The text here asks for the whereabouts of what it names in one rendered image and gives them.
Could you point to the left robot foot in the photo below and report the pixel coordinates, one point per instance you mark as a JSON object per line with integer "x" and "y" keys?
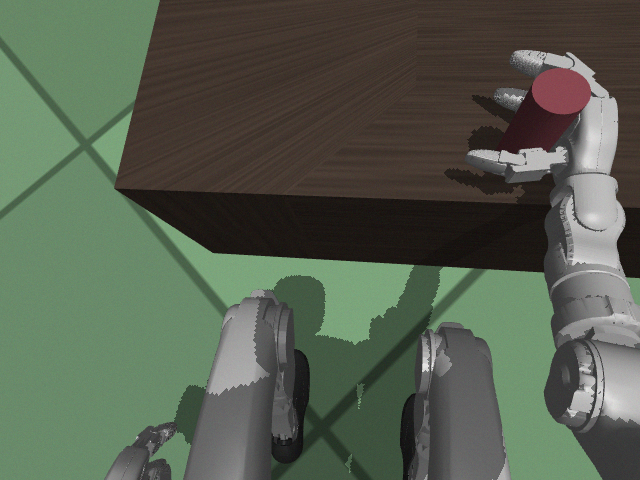
{"x": 287, "y": 451}

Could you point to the right robot hand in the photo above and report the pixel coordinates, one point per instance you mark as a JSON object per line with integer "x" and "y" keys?
{"x": 588, "y": 144}

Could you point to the can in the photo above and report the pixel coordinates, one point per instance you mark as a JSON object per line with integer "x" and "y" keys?
{"x": 554, "y": 100}

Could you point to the right robot arm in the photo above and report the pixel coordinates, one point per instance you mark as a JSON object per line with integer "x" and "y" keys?
{"x": 593, "y": 385}

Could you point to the right robot foot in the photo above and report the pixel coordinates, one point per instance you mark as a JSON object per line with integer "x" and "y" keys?
{"x": 407, "y": 437}

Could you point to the left robot hand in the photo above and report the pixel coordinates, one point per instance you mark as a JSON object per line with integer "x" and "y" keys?
{"x": 132, "y": 462}

